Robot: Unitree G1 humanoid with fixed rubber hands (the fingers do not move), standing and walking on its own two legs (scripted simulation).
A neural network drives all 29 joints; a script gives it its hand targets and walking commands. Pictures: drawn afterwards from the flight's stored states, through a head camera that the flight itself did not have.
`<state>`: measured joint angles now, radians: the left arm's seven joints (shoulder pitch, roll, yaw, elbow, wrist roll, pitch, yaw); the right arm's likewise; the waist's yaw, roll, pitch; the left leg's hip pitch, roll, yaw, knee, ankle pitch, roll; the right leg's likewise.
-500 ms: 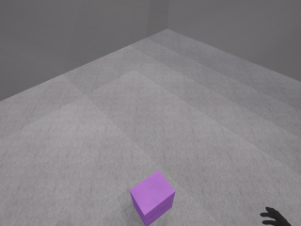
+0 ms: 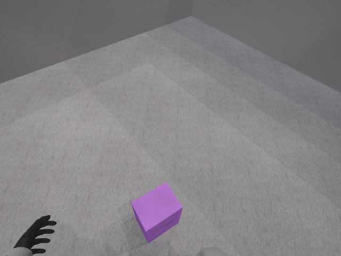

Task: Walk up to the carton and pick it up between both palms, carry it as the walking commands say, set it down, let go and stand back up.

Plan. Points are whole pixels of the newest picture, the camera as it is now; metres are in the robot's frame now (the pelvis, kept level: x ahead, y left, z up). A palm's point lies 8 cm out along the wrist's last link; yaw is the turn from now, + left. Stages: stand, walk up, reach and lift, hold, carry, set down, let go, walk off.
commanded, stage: walk up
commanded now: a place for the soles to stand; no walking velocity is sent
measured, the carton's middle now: (157, 213) +0.41 +0.05 -0.63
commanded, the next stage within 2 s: none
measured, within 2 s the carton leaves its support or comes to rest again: neither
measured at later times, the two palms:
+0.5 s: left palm out of the picture +0.01 +0.20 -0.10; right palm out of the picture +0.21 -0.45 -0.07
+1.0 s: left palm out of the picture -0.08 +0.15 -0.09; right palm (319, 194) +0.29 -0.42 -0.10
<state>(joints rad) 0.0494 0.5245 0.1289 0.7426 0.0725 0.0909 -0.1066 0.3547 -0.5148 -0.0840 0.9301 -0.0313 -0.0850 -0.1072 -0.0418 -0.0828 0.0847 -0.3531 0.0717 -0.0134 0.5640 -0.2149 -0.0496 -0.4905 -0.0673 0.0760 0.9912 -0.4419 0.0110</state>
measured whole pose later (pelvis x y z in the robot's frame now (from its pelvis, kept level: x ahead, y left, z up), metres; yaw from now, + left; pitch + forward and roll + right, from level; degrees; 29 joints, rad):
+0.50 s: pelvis +0.01 -0.15 -0.02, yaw +16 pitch -2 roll -1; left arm 0.23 0.46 0.09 0.76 0.01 0.03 -0.03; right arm 0.24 -0.49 -0.05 0.76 -0.03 -0.07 -0.05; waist 0.01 -0.03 0.08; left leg -0.41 -0.02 -0.03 0.78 -0.33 0.03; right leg -0.40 -0.05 -0.03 0.89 -0.50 -0.04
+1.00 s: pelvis +0.03 -0.18 -0.02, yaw +29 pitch -1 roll +0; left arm 0.29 0.47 0.06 0.79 0.01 -0.05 0.01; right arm 0.20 -0.47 -0.06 0.80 -0.01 -0.02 0.01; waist 0.01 0.01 0.07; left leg -0.38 -0.01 -0.05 0.76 -0.35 0.00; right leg -0.34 -0.08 -0.07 0.75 -0.36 0.01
